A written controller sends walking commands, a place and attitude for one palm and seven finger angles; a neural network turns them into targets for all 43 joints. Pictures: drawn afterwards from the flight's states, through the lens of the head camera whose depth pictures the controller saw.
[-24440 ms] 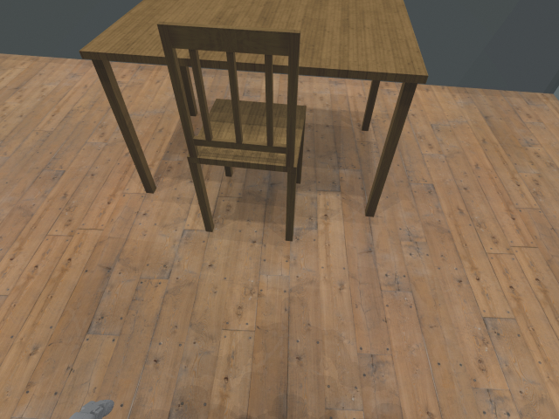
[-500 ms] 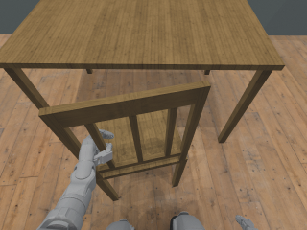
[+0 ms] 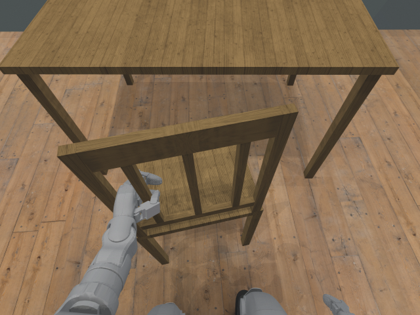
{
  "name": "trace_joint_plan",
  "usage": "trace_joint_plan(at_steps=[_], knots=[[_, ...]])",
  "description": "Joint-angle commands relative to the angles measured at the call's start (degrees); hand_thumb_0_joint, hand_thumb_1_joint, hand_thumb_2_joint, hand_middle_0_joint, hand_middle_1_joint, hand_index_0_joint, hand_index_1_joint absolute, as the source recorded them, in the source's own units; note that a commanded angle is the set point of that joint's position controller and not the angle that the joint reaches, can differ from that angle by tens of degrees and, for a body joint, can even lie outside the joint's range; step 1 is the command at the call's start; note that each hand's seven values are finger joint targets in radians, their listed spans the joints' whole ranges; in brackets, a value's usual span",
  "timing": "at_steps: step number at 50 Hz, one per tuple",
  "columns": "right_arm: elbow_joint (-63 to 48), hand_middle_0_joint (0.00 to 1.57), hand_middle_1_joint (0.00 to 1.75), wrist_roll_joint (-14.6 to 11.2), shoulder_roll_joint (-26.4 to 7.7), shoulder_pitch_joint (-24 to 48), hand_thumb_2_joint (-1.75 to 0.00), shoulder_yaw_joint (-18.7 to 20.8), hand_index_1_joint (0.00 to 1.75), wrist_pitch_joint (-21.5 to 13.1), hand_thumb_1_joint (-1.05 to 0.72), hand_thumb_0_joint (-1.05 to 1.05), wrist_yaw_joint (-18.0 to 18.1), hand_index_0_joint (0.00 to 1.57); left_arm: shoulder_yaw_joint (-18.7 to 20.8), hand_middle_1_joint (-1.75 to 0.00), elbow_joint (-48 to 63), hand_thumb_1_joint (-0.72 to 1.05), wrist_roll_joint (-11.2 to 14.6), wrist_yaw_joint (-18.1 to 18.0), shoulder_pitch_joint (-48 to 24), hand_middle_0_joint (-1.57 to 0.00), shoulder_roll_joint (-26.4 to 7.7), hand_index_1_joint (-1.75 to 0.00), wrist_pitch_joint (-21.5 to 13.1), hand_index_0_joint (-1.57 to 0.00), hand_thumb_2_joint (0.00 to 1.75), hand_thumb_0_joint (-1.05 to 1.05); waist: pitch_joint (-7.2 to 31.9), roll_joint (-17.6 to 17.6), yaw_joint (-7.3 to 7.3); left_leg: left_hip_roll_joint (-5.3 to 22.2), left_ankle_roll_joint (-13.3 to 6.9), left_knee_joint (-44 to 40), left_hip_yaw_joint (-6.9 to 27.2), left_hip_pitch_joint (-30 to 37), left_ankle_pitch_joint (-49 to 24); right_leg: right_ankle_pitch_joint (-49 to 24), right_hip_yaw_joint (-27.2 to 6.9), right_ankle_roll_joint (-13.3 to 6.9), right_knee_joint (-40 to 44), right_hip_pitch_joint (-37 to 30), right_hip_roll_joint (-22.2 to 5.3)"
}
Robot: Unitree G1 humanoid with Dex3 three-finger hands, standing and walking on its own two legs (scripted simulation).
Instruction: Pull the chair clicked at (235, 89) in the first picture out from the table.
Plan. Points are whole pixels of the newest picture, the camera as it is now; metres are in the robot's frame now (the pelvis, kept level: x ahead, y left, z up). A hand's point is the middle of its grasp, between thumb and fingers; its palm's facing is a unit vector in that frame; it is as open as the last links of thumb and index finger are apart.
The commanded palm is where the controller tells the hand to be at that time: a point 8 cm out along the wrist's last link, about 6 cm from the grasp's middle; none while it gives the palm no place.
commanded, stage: step backward, pulling the chair out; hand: left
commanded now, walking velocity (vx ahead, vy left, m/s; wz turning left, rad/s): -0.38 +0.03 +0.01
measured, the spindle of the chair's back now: (193, 187) +0.38 +0.05 -0.07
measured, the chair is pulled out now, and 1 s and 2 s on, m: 0.21 0.42 0.62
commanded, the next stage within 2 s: stop walking, hand still on the chair in 1.18 s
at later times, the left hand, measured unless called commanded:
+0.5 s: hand (149, 248) +0.24 +0.13 -0.05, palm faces +0.09 -0.99 -0.14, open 5.2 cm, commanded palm +0.21 +0.18 -0.06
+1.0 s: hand out of the picture +0.11 +0.12 -0.05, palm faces +0.12 -0.98 -0.14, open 5.1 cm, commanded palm +0.08 +0.17 -0.06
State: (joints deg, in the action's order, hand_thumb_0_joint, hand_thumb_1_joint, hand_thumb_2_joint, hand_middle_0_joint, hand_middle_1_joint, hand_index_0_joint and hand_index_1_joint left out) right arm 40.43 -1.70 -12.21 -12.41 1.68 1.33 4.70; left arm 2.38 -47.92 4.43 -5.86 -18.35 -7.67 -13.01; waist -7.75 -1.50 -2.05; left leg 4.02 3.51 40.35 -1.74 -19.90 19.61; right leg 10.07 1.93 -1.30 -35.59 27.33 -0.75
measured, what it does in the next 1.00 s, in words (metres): walks backwards: right foot, then left foot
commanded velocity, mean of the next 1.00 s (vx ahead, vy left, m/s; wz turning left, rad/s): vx -0.38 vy -0.02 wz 0.02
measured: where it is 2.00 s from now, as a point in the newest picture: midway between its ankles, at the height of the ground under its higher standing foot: outside the picture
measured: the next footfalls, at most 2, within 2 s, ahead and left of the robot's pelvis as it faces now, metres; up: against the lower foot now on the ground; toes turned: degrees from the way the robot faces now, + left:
right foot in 0.30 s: +0.02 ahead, -0.10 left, +0.00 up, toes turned -4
left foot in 0.60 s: -0.10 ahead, +0.17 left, +0.00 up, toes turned +1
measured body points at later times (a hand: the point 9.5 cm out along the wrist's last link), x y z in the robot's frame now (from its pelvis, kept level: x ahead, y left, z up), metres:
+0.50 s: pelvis -0.10 +0.01 +0.01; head -0.02 -0.01 +0.45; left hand +0.23 +0.19 -0.04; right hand +0.02 -0.25 -0.13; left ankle -0.10 +0.16 -0.69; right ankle -0.02 -0.10 -0.72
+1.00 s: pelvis -0.23 -0.01 +0.02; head -0.13 -0.04 +0.45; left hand +0.10 +0.17 -0.04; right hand -0.12 -0.26 -0.13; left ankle -0.21 +0.15 -0.67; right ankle -0.18 -0.10 -0.72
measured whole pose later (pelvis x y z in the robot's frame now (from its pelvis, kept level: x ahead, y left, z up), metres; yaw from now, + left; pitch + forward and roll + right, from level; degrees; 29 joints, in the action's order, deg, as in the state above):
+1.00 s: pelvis -0.23 -0.01 +0.02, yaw -3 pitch +2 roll +2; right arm 42.3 -1.3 -12.2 -7.7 1.1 0.9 4.5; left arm 6.8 -50.0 4.6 -7.2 -19.4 -6.8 -15.3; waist -10.6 -0.3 -2.1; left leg 1.0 2.7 51.2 2.0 -27.3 25.6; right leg 11.1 2.3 -2.7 -30.3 21.4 -0.8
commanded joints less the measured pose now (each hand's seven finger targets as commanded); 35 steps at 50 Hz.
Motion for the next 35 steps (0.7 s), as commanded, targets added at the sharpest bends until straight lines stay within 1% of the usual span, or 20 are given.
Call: trace_joint_plan(at_steps=[1, 3, 6, 8, 9, 10, 12, 14, 16, 18, 19, 20, 21, 23, 27, 28, 30, 31, 33, 35], knots=[[-5.55, 0.20, 0.30, -0.10, -8.39, -0.12, -0.90, 3.04, 0.30, -2.32, -0.90, 0.00, 1.07, 0.20, 1.28, -1.45, 6.96, 0.90, -4.39, -0.37, -12.61, -0.50, -10.75, -1.45, -2.24, -0.50, 0.90, 0.00, 25.56, 11.82, 1.48, -1.46, -0.75, 13.25, 5.23, -2.81, 14.52, -32.29, -18.92, -7.87, 11.74, -18.01, -21.47], [-4.80, 0.20, 0.30, 0.44, -8.65, 0.11, -0.90, 1.87, 0.30, -2.48, -0.90, 0.00, 1.11, 0.20, 1.66, -1.45, 7.34, 0.90, -4.74, -0.46, -10.02, -0.50, -11.20, -1.45, -1.65, -0.50, 0.90, 0.00, 25.02, 7.37, 1.10, -0.96, -1.29, 5.69, 5.37, -2.05, 12.13, -24.61, -15.59, -6.23, 11.77, -17.61, -19.26], [-5.62, 0.20, 0.30, 0.10, -8.20, -0.93, -0.90, 0.77, 0.30, -2.03, -0.90, 0.00, 1.58, 0.20, -0.46, -1.45, 10.13, 0.90, -3.90, 0.02, -6.86, -0.50, -8.13, -1.45, -1.75, -0.50, 0.90, 0.00, 27.52, 8.51, -0.46, -0.28, -2.20, -13.59, 1.62, 4.77, -1.35, -13.91, -8.68, -1.12, 7.72, -16.63, -13.15], [-7.50, 0.20, 0.30, 0.70, -10.99, 1.11, -0.90, 1.96, 0.30, -1.74, -0.90, 0.00, 2.13, 0.20, -1.75, -1.45, 13.02, 0.90, -3.28, -0.07, -5.60, -0.50, -6.45, -1.45, -1.73, -0.50, 0.90, 0.00, 23.72, -4.89, 0.40, 9.07, -7.17, -19.26, 10.60, 1.57, -9.10, -4.89, -2.71, 2.35, -0.77, -12.83, -4.48], [-8.77, 0.20, 0.30, 0.41, -9.62, 2.01, -0.90, 1.79, 0.30, -1.20, -0.90, 0.00, 1.77, 0.20, -2.30, -1.45, 14.29, 0.90, -3.00, -0.05, -5.07, -0.50, -5.29, -1.45, -1.66, -0.50, 0.90, 0.00, 22.88, -9.31, 1.29, 12.80, -9.13, -18.64, 10.59, -2.47, -14.10, -0.94, -0.73, 2.71, -7.16, -13.97, -2.04], [-9.60, 0.20, 0.30, 0.88, -8.39, 3.83, -0.90, 1.30, 0.30, -1.13, -0.90, 0.00, 1.11, 0.20, -3.56, -1.45, 18.30, 0.90, -3.37, 0.34, -8.54, -0.50, -4.48, -1.45, -2.09, -0.50, 0.90, 0.00, 21.92, -11.66, 1.60, 14.61, -9.59, -19.86, 10.50, -5.91, -12.13, 7.56, -0.70, 2.04, -11.18, -14.82, -1.82], [-9.30, 0.20, 0.30, 1.05, -8.08, 4.20, -0.90, 1.27, 0.30, -1.84, -0.90, 0.00, 0.89, 0.20, -3.43, -1.45, 19.83, 0.90, -3.91, 0.05, -11.41, -0.50, -4.36, -1.45, -2.20, -0.50, 0.90, 0.00, 17.04, -12.00, 1.41, 15.25, -10.05, -17.95, 9.39, -7.77, -13.85, 10.54, -0.71, 1.42, -12.55, -12.47, -1.38], [-6.98, 0.20, 0.30, 1.30, -8.50, 1.42, -0.90, 2.06, 0.30, -2.69, -0.90, 0.00, 0.67, 0.20, -3.44, -1.45, 17.36, 0.90, -4.06, -0.09, -13.06, -0.50, -4.44, -1.45, -2.31, -0.50, 0.90, 0.00, 16.89, -5.59, 0.53, 13.96, -8.55, -11.01, 8.34, 1.49, -29.02, 0.31, -1.89, 1.25, -3.97, -10.39, -2.10], [-4.89, 0.20, 0.30, 1.54, -8.93, -0.75, -0.90, 2.70, 0.30, -3.32, -0.90, 0.00, 0.63, 0.20, -3.14, -1.45, 14.28, 0.90, -5.05, -0.27, -15.02, -0.50, -5.50, -1.45, -3.59, -0.50, 0.90, 0.00, 21.02, -2.94, -0.34, 11.28, -5.30, -5.02, 5.85, 8.31, -35.65, -18.57, -3.80, 0.09, 4.31, -12.49, -4.72], [-3.50, 0.20, 0.30, 1.07, -8.79, -3.07, -0.90, 3.17, 0.30, -3.43, -0.90, 0.00, 1.39, 0.20, -1.25, -1.45, 11.73, 0.90, -5.20, -0.89, -16.12, -0.50, -9.55, -1.45, -4.73, -0.50, 0.90, 0.00, 27.38, 3.98, -1.87, 6.29, -1.82, -1.13, 0.93, 8.02, -29.37, -41.52, -10.50, -1.93, 5.63, -20.17, -10.53], [-3.42, 0.20, 0.30, 0.67, -8.86, -2.07, -0.90, 3.93, 0.30, -3.49, -0.90, 0.00, 1.75, 0.20, 2.01, -1.45, 9.82, 0.90, -5.02, -1.31, -15.01, -0.50, -12.60, -1.45, -4.99, -0.50, 0.90, 0.00, 29.96, 9.46, -1.49, 2.30, -0.56, 3.37, 0.09, 3.87, -10.20, -48.25, -15.08, -3.72, 6.33, -23.23, -14.54], [-4.08, 0.20, 0.30, 0.42, -8.33, -0.14, -0.90, 3.52, 0.30, -3.42, -0.90, 0.00, 1.73, 0.20, 1.21, -1.45, 8.75, 0.90, -5.25, -0.96, -14.46, -0.50, -11.93, -1.45, -4.53, -0.50, 0.90, 0.00, 28.91, 12.05, -0.20, -0.27, -0.79, 8.24, 2.09, -0.19, 6.03, -42.81, -16.83, -4.55, 9.52, -22.09, -18.20], [-4.71, 0.20, 0.30, 0.40, -7.66, 1.95, -0.90, 2.91, 0.30, -3.45, -0.90, 0.00, 1.56, 0.20, 1.43, -1.45, 7.94, 0.90, -5.26, -0.94, -14.18, -0.50, -12.00, -1.45, -4.20, -0.50, 0.90, 0.00, 26.17, 9.96, 1.15, -1.37, -1.25, 12.17, 3.82, -2.35, 10.59, -35.92, -17.62, -4.85, 11.74, -19.30, -20.11], [-4.21, 0.20, 0.30, 0.64, -7.95, 2.95, -0.90, 2.04, 0.30, -3.37, -0.90, 0.00, 1.34, 0.20, 1.16, -1.45, 6.31, 0.90, -5.25, -1.03, -12.10, -0.50, -11.63, -1.45, -3.14, -0.50, 0.90, 0.00, 24.07, 6.18, 1.57, -1.31, -1.43, 11.40, 6.54, -2.93, 10.87, -26.31, -16.69, -6.76, 12.53, -16.80, -20.93], [-5.16, 0.20, 0.30, 0.20, -7.67, 0.83, -0.90, 0.80, 0.30, -2.78, -0.90, 0.00, 1.57, 0.20, 0.08, -1.45, 8.21, 0.90, -4.05, -0.59, -6.89, -0.50, -8.88, -1.45, -2.50, -0.50, 0.90, 0.00, 26.63, 8.53, 0.63, -1.13, -1.76, -7.79, 2.66, 2.98, 1.47, -20.45, -10.24, -3.04, 9.62, -19.59, -15.17], [-5.32, 0.20, 0.30, 0.16, -8.55, 0.38, -0.90, 1.15, 0.30, -2.71, -0.90, 0.00, 1.79, 0.20, -0.14, -1.45, 8.32, 0.90, -3.60, -0.66, -5.88, -0.50, -9.10, -1.45, -2.30, -0.50, 0.90, 0.00, 25.40, 7.29, 0.32, -0.08, -2.22, -13.85, 1.81, 5.83, -4.26, -16.04, -8.77, -1.97, 8.47, -17.63, -13.54], [-7.34, 0.20, 0.30, 0.80, -10.64, 1.46, -0.90, 1.92, 0.30, -2.52, -0.90, 0.00, 1.87, 0.20, -2.32, -1.45, 12.66, 0.90, -3.12, -0.36, -6.41, -0.50, -6.17, -1.45, -2.63, -0.50, 0.90, 0.00, 22.59, -5.44, 0.83, 10.91, -7.76, -20.05, 12.40, 3.54, -18.19, -6.80, -2.70, 2.25, -1.03, -13.68, -4.08], [-8.18, 0.20, 0.30, 0.55, -9.59, 2.06, -0.90, 1.90, 0.30, -2.06, -0.90, 0.00, 1.42, 0.20, -3.16, -1.45, 13.60, 0.90, -2.95, -0.05, -6.58, -0.50, -4.62, -1.45, -2.42, -0.50, 0.90, 0.00, 21.60, -7.59, 1.11, 14.54, -9.40, -18.60, 12.18, 2.37, -25.78, -2.62, -1.26, 2.57, -6.64, -13.16, -1.72], [-8.97, 0.20, 0.30, 2.03, -7.81, 4.40, -0.90, 1.24, 0.30, -1.96, -0.90, 0.00, 0.56, 0.20, -3.10, -1.45, 20.62, 0.90, -3.71, 0.38, -10.96, -0.50, -5.64, -1.45, -2.76, -0.50, 0.90, 0.00, 20.21, -17.16, 1.19, 17.53, -11.57, -20.20, 13.57, 0.97, -27.64, 14.16, -1.75, 1.84, -14.23, -9.85, -1.51], [-7.44, 0.20, 0.30, 1.95, -7.87, 2.36, -0.90, 1.81, 0.30, -2.47, -0.90, 0.00, -0.24, 0.20, -3.71, -1.45, 19.12, 0.90, -3.74, 0.21, -11.30, -0.50, -4.04, -1.45, -2.53, -0.50, 0.90, 0.00, 16.46, -14.44, 0.72, 17.59, -11.50, -15.48, 11.72, 4.83, -38.71, 14.83, -2.22, 1.11, -12.14, -6.50, -1.25]])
